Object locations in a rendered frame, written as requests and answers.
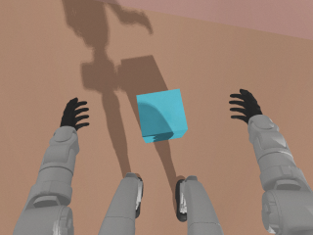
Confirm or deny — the robot left forearm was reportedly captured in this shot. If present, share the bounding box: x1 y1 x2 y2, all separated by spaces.
13 125 80 235

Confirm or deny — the left robot hand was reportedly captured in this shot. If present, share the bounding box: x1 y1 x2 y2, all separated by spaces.
60 97 90 131

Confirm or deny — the robot left upper arm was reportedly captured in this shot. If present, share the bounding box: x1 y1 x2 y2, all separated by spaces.
15 205 74 235

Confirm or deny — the robot right forearm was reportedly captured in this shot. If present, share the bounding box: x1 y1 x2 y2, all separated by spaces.
247 115 313 194

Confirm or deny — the right robot hand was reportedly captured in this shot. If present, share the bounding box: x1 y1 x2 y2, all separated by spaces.
229 88 263 125

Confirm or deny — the robot right shin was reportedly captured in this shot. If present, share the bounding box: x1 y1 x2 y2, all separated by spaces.
179 175 198 212

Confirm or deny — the carton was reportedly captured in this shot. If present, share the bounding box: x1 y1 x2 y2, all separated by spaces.
136 89 188 143

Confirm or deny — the robot right upper arm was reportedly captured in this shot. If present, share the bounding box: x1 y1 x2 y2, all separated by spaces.
261 189 313 235

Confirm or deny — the right robot thigh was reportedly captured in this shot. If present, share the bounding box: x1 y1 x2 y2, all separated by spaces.
179 180 224 235

